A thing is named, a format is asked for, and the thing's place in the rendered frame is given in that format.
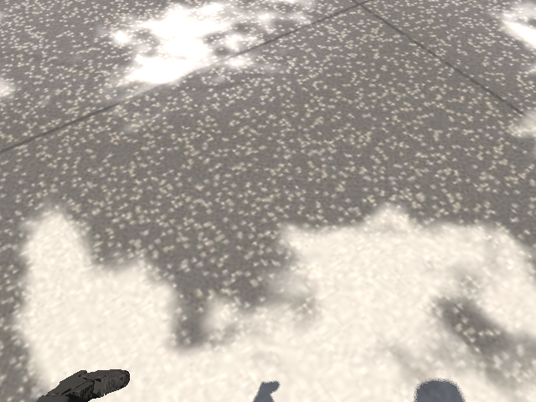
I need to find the left robot hand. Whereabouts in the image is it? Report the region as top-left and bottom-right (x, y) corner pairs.
(36, 369), (130, 402)

